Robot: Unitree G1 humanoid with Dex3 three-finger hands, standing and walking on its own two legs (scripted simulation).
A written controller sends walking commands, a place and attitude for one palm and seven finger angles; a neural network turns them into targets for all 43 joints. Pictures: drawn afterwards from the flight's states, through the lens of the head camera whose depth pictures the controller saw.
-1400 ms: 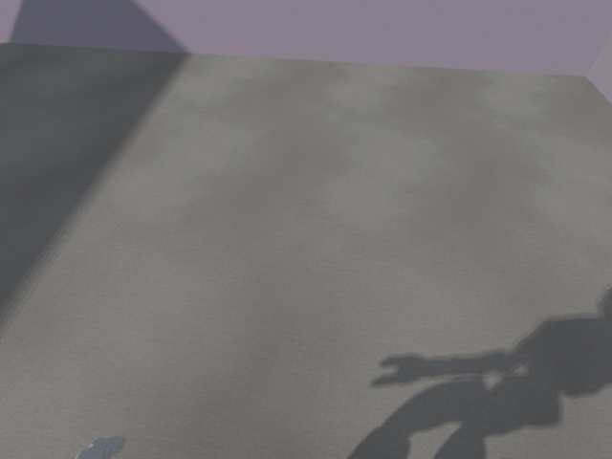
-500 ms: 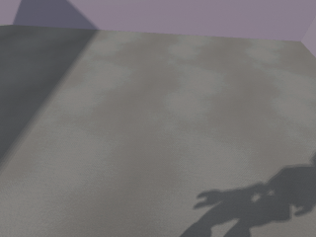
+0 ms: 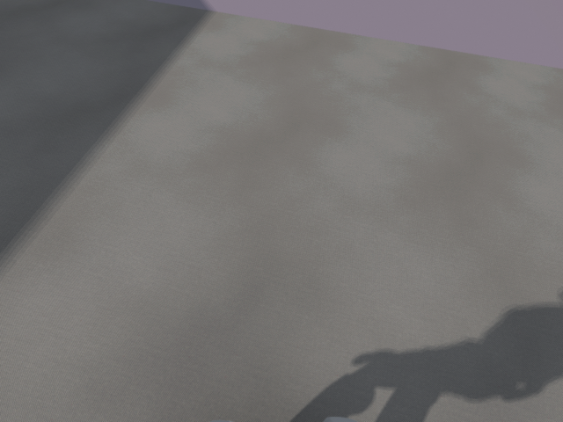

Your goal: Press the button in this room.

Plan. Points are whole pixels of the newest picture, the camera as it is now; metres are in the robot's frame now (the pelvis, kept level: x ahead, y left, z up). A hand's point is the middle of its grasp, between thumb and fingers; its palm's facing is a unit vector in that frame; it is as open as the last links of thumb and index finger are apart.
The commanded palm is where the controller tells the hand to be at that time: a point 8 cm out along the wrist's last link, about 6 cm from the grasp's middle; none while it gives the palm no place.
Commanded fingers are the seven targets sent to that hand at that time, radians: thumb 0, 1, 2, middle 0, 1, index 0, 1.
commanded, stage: turn or walk to find it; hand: left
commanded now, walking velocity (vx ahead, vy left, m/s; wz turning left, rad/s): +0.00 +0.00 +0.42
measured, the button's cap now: out of the picture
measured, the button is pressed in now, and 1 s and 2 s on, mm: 0 0 0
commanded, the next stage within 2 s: none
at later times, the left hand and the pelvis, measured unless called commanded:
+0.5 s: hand out of the picture -0.03 +0.15 -0.14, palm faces +0.27 -0.92 -0.29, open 7.4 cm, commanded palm none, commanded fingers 0.00 0.90 0.90 -0.20 -0.30 -0.20 -0.30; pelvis -0.04 -0.06 +0.01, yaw +15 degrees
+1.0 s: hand out of the picture -0.12 +0.19 -0.16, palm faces +0.50 -0.83 -0.25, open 7.4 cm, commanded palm none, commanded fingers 0.00 0.90 0.90 -0.20 -0.30 -0.20 -0.30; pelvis -0.07 -0.02 +0.01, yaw +27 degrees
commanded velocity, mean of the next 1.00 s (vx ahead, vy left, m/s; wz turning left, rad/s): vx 0.00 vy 0.00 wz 0.42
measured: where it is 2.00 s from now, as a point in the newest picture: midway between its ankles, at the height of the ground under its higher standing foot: outside the picture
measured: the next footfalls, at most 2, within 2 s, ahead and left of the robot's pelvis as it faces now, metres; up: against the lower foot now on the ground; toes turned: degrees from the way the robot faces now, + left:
right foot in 0.28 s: +0.00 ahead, -0.15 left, +0.00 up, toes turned +8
left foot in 0.72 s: -0.08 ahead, +0.08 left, +0.00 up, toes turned +26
